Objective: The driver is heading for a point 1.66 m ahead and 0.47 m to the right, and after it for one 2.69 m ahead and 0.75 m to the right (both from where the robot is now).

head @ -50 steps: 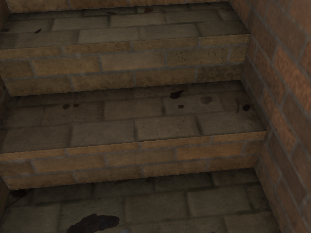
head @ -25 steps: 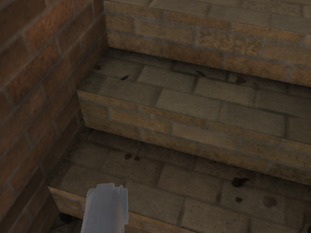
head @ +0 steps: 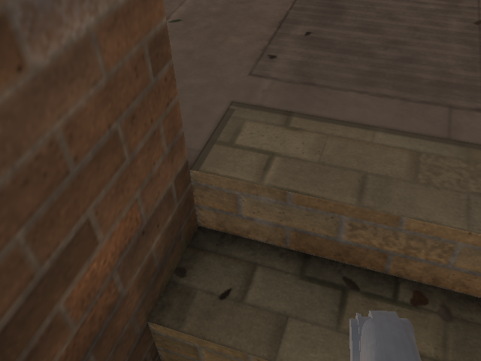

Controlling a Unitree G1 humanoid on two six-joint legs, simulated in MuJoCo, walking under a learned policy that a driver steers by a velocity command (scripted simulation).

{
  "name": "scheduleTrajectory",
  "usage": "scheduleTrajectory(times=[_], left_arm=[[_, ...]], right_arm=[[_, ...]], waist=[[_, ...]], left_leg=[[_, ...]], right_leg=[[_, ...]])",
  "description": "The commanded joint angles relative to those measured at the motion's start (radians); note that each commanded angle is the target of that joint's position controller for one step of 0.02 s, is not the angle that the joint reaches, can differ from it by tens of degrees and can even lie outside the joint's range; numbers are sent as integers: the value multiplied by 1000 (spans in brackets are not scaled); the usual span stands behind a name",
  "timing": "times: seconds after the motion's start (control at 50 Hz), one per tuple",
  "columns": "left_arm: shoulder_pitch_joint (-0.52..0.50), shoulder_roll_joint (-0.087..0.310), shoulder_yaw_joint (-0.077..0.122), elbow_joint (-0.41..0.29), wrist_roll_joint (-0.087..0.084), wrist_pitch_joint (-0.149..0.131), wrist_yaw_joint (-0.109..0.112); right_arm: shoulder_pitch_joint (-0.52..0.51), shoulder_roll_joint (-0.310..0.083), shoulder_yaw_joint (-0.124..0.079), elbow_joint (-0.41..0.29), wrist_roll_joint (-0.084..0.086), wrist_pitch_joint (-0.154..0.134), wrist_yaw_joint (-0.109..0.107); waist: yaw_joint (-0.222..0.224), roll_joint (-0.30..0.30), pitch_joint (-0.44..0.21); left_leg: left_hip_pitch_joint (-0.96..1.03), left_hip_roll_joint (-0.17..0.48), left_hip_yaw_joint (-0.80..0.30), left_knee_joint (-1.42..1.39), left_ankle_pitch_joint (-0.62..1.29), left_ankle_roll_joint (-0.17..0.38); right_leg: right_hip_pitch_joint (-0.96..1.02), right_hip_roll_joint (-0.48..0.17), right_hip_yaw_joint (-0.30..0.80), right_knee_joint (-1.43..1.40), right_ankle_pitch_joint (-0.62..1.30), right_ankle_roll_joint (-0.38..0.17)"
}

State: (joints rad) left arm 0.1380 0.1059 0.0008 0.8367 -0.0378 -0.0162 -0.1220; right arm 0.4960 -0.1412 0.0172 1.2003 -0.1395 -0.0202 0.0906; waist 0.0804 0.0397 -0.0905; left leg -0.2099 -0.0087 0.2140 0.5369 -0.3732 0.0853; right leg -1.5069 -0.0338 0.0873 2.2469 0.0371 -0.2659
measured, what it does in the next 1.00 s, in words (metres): climbs, turning right: right foot 0.19 m higher, then left foot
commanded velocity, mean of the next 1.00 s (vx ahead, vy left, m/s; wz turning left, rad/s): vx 0.10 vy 0.00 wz -0.49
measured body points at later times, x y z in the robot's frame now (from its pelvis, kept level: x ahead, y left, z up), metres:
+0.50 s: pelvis +0.18 +0.01 +0.18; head +0.18 +0.02 +0.63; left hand +0.34 +0.22 +0.05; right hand +0.34 -0.28 +0.12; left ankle +0.28 +0.16 -0.49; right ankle +0.18 -0.11 -0.54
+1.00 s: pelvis +0.21 +0.00 +0.18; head +0.22 -0.02 +0.63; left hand +0.49 +0.10 +0.09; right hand +0.22 -0.32 +0.11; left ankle +0.24 +0.17 -0.44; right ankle +0.19 -0.09 -0.54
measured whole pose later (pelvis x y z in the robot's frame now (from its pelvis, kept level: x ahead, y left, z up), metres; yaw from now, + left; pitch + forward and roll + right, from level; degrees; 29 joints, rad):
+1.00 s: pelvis +0.21 +0.00 +0.18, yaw -30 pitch +1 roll +2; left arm 0.15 0.24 0.03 0.65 0.04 -0.07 -0.06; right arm 0.21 -0.26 -0.06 0.53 0.00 -0.10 -0.02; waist -0.06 -0.02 0.02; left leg -0.52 0.01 -0.05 1.30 -0.56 -0.12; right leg -0.40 -0.03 -0.06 0.74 -0.36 -0.07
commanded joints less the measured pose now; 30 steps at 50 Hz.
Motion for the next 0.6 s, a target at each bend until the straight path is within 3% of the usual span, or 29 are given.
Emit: scheduleTrajectory(times=[0.02, 0.04, 0.06, 0.08, 0.1, 0.12, 0.14, 0.16, 0.18, 0.2, 0.22, 0.24, 0.26, 0.28, 0.3, 0.32, 0.34, 0.36, 0.38, 0.4, 0.42, 0.44, 0.48, 0.5, 0.52, 0.54, 0.56, 0.58, 0.6], left_arm=[[-204, 130, 24, -132, -47, 10, 7], [-118, 92, 20, -114, -21, 14, -5], [-64, 130, 29, -81, -16, 13, -4], [-44, 150, 36, -113, -1, 24, -4], [-13, 124, 29, -113, 10, 35, -2], [27, 109, 18, -127, 12, 36, 9], [97, 127, 22, -118, 7, 26, 32], [184, 183, 32, -91, 0, 19, 50], [322, 204, 45, -50, 33, 18, 79], [367, 270, 61, -73, 91, 12, 77], [317, 268, 71, -49, 82, -26, 77], [211, 244, 66, -54, 50, -55, 80], [79, 212, 60, -69, 16, -83, 85], [59, 190, 51, -19, -11, -100, 87], [-5, 131, 35, 6, -21, -113, 96], [-57, 118, 24, -8, -16, -117, 109], [-71, 143, 24, -32, -19, -127, 120], [-19, 158, 21, -38, -7, -135, 127], [-15, 192, 31, -46, 1, -137, 134], [18, 248, 53, -52, 3, -135, 124], [23, 284, 71, -40, 1, -122, 123], [-34, 321, 92, -79, -4, -126, 118], [-85, 339, 117, -111, -2, -128, 102], [-81, 306, 114, -111, 14, -124, 94], [-158, 262, 94, -134, 29, -102, 93], [-138, 219, 97, -141, 10, -86, 87], [-147, 170, 94, -175, -3, -74, 80], [12, 122, 93, -213, 16, -58, 94], [100, 190, 102, -175, 40, -56, 105]], right_arm=[[-212, -118, 6, -181, -5, -33, 8], [-244, -184, -1, -193, 32, -30, 18], [-194, -273, -21, -207, 66, -39, 34], [-150, -346, -40, -197, 93, -67, 34], [-160, -381, -55, -179, 121, -83, 28], [-148, -387, -72, -161, 122, -92, 29], [-209, -365, -82, -168, 124, -89, 35], [-140, -326, -85, -192, 82, -91, 30], [-164, -250, -78, -218, 58, -83, 33], [-278, -231, -104, -300, 78, -59, 45], [-260, -162, -89, -266, 100, -39, 66], [-277, -131, -84, -275, 101, -41, 47], [-293, -140, -91, -290, 86, -59, 9], [-328, -127, -84, -326, 85, -64, -8], [-351, -92, -73, -346, 80, -70, -31], [-368, -77, -69, -357, 75, -73, -57], [-379, -143, -79, -374, 70, -73, -75], [-419, -168, -88, -406, 95, -67, -86], [-447, -181, -93, -434, 117, -69, -98], [-491, -195, -92, -482, 139, -63, -105], [-506, -169, -89, -519, 145, -58, -100], [-442, -143, -84, -517, 149, -64, -71], [-284, -149, -105, -505, 144, -80, -69], [-260, -142, -95, -532, 150, -86, -73], [-246, -116, -89, -545, 131, -98, -62], [-218, -121, -90, -549, 120, -104, -67], [-145, -177, -104, -551, 112, -113, -82], [-143, -301, -133, -590, 134, -108, -79], [-220, -340, -152, -599, 132, -90, -74]], waist=[[16, 22, 78], [79, 113, 22], [51, 75, -34], [64, 69, -72], [61, 99, -81], [53, 171, -69], [69, 150, -75], [15, 51, -222], [24, -129, -353], [56, -355, -311], [56, -284, -200], [22, -241, -68], [-41, -155, -41], [-75, -129, -43], [-117, -86, -33], [-129, -92, -26], [-132, -65, -98], [-112, -88, -155], [-109, -103, -156], [-109, -61, -98], [-109, -97, -113], [-135, -149, -63], [-195, -112, -34], [-199, -78, -40], [-226, -52, 11], [-219, -45, 7], [-210, -5, -22], [-103, 222, -121], [-92, 304, -125]], left_leg=[[-484, 146, 50, -446, 338, 32], [-442, 187, 53, -441, 909, 101], [-238, 240, 43, -379, 1414, 103], [-12, 283, 22, -300, 1795, 57], [191, 319, -10, -224, 1904, 28], [342, 362, -44, -125, 2078, 42], [433, 344, -45, -4, 2091, 44], [255, 282, -61, 181, 2020, 13], [-7, 220, -105, 391, 1347, -29], [-315, -33, -177, 900, 248, -92], [-587, -38, -400, 1176, 258, -44], [-757, -30, -426, 1267, 259, -20], [-730, -27, -417, 1250, 209, -46], [-732, -41, -415, 1262, 156, -36], [-730, -26, -403, 1181, 94, -28], [-715, -19, -382, 1136, 36, -40], [-703, 8, -332, 1003, 38, -115], [-652, 27, -340, 938, 49, -155], [-630, 31, -330, 919, 26, -195], [-583, 33, -252, 651, -137, -243], [-485, 23, -241, 533, -123, -251], [-274, 40, -201, 493, -51, -243], [-105, 28, -233, 463, 97, -242], [-58, 18, -259, 320, 158, -224], [-30, -13, -261, 150, 228, -183], [22, -9, -263, 12, 340, -131], [157, 118, -422, -17, 635, -3], [397, 393, -774, -60, 1049, 282], [340, 533, -961, -119, 816, 400]], right_leg=[[457, -22, -141, -303, 21, 22], [627, 22, -212, -376, 18, 44], [603, 52, -247, -505, -105, 116], [574, 67, -269, -684, -203, 138], [519, 87, -269, -844, -323, 171], [496, 122, -273, -979, -416, 174], [517, 160, -259, -1169, -388, 159], [763, 149, -64, -1089, -7, 70], [1061, 62, 212, -1297, 119, -47], [1095, -53, 608, -1631, 0, -166], [1097, -52, 662, -1633, -391, -70], [1014, -33, 580, -1625, -602, -21], [923, 9, 490, -1636, -581, -3], [909, 25, 453, -1650, -511, 10], [879, 46, 397, -1637, -459, 41], [855, 58, 336, -1666, -316, 55], [939, 56, 300, -1633, -163, 66], [968, 38, 318, -1642, -23, 74], [982, 29, 312, -1630, 64, 82], [1020, 6, 318, -1732, 192, 85], [1028, 19, 321, -1715, 163, 90], [931, 3, 296, -1767, 146, 106], [896, -50, 387, -1759, 134, 88], [923, -41, 397, -1749, 102, 62], [955, 19, 350, -1677, 27, 63], [987, 68, 339, -1608, -64, 83], [909, 146, 259, -1415, -192, 172], [689, 241, 132, -1208, -563, 298], [575, 178, 73, -866, -781, 357]])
